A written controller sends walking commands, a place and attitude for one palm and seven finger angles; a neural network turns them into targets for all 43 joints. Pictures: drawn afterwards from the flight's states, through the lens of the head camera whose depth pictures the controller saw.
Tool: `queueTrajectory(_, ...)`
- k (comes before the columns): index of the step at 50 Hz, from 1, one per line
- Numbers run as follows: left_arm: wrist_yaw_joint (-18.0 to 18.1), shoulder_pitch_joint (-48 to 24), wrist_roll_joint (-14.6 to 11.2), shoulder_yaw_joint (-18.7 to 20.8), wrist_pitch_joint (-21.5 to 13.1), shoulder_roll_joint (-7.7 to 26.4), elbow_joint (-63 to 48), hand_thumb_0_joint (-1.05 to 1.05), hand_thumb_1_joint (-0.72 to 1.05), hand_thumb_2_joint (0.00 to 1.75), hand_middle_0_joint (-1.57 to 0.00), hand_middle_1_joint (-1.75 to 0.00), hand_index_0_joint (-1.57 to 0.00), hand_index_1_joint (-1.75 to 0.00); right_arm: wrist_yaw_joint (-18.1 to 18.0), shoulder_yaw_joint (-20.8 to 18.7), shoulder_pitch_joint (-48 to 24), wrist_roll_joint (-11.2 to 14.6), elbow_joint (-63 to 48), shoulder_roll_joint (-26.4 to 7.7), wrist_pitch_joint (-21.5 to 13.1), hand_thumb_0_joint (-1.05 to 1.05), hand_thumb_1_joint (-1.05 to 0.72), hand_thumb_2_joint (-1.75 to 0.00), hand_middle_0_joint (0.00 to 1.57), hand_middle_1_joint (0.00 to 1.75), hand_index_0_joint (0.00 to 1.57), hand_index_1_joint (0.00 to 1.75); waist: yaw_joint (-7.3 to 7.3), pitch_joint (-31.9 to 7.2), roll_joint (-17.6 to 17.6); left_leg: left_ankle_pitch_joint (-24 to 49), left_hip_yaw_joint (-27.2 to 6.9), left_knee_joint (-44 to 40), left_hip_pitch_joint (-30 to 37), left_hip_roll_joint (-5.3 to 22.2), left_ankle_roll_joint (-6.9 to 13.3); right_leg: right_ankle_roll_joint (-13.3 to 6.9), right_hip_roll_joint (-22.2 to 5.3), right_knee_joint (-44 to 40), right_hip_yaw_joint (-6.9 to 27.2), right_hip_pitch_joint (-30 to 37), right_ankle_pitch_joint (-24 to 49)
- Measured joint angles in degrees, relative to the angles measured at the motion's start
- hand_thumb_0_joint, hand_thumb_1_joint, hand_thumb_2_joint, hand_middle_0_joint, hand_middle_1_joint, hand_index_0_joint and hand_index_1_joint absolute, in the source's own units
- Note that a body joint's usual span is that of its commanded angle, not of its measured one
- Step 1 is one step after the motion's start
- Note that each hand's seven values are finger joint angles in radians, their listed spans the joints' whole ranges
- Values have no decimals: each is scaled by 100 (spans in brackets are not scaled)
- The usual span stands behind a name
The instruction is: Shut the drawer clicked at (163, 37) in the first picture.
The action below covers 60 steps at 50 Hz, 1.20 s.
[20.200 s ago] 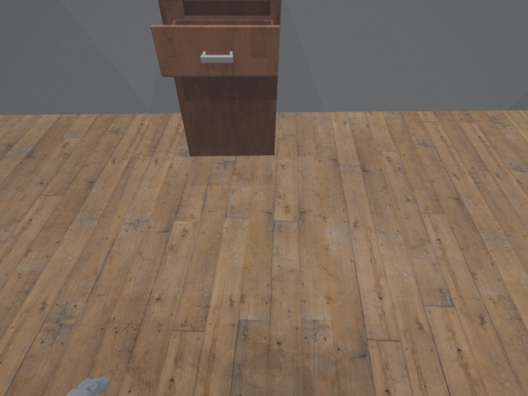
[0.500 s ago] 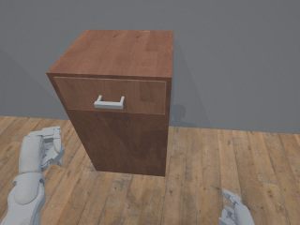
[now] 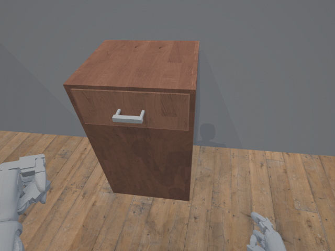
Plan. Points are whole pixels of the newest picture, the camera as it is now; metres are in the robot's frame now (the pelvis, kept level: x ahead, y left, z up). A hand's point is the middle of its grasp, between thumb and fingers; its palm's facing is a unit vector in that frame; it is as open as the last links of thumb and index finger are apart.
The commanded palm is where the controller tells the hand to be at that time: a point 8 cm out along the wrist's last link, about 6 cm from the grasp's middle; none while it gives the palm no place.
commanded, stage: step back with the hand held close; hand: left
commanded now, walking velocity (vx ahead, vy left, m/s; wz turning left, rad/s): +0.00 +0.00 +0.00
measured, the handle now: (129, 115) +0.60 +0.24 -0.04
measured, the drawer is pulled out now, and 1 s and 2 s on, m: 0.00 0.00 0.00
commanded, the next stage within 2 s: stop stepping back and stand still in 1.58 s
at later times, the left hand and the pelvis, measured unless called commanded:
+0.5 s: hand (36, 189) +0.17 +0.27 +0.15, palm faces +0.31 -0.80 -0.51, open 3.2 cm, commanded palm +0.11 +0.31 +0.18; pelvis -0.03 +0.03 +0.00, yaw -1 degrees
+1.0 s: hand (4, 223) +0.11 +0.27 +0.16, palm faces +0.38 -0.78 -0.49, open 3.2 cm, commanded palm +0.03 +0.31 +0.18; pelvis -0.09 +0.03 -0.02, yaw +2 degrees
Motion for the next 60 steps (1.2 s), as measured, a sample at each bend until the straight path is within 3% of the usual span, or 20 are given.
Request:
queueTrajectory(7, 7, 35, 39, -14, -27, 31, -76, 1, 89, 90, -141, -160, -140, -160, 11, 21, 81, -40, 14, 31, -95, 2, -90, -90, 20, 30, 20, 30, -70, -22, -62, 12, 32, -21, -21, 6, -1, 0, 9, -15, 32, -35, 18)
queueTrajectory(13, 52, 130, 98, 387, -426, 115, -103, 1, 89, 90, -141, -160, -141, -160, 88, -89, -79, -81, -105, -15, 236, 2, -90, -90, 20, 30, 21, 30, -317, -26, -90, 90, 67, 10, -441, -4, 44, 46, 7, -213, 67, -361, 236)
queueTrajectory(19, 55, 452, 106, 319, -460, 214, -234, 1, 89, 90, -141, -160, -140, -160, 97, -260, -155, -52, -204, -80, 513, 2, -90, -90, 20, 30, 20, 30, -459, 68, -204, 240, 165, -47, -728, -169, 146, 159, -153, -132, 176, -727, 336)
queueTrajectory(28, 126, 654, 135, 515, -509, 472, -615, 1, 89, 90, -141, -160, -140, -160, 13, -268, -137, -16, -342, 57, 650, 2, -90, -90, 20, 30, 20, 30, -387, 18, -444, 272, 217, 230, -1027, -314, 250, 249, -301, 197, 243, -1049, 353)
queueTrajectory(38, 173, 377, 316, 473, -580, 176, -524, 1, 89, 90, -141, -160, -140, -160, 27, -131, -172, -23, -487, 129, 474, 1, -90, -90, 20, 30, 21, 30, -302, 14, -432, 192, 190, 859, -1495, -252, 277, 222, -250, 540, 207, -1376, 421)
queueTrajectory(45, 243, 404, 314, 426, -754, 235, -822, 1, 89, 90, -141, -160, -141, -160, 33, -144, -42, -68, -403, 43, 434, 1, -90, -90, 20, 30, 21, 30, -401, 20, -495, 265, 108, 1015, -1830, -161, 267, 171, -135, 402, 154, -1541, 447)
queueTrajectory(50, 273, 440, 383, 661, -839, 539, -870, 1, 89, 90, -141, -160, -141, -160, -9, -206, 175, -32, -412, 64, 378, 1, -90, -90, 20, 30, 21, 30, -608, 36, -593, 439, -35, 993, -1945, -279, 273, 183, 19, 798, 452, -1517, 419)
queueTrajectory(55, 243, 483, 403, 920, -946, 586, -859, 1, 89, 90, -141, -160, -141, -160, 20, -242, 90, -45, -345, 73, 325, 2, -90, -90, 20, 30, 21, 30, -519, 115, -571, 426, 9, 1174, -2114, -241, 247, 215, 97, 924, 573, -1640, 231)
queueTrajectory(60, 168, 450, 360, 741, -981, 436, -971, 1, 89, 90, -141, -160, -141, -160, 93, -282, -108, -67, -283, 60, 348, 2, -90, -90, 20, 30, 21, 30, -479, 181, -537, 105, 18, 1373, -2354, -217, 239, 185, 113, 874, 569, -1785, 371)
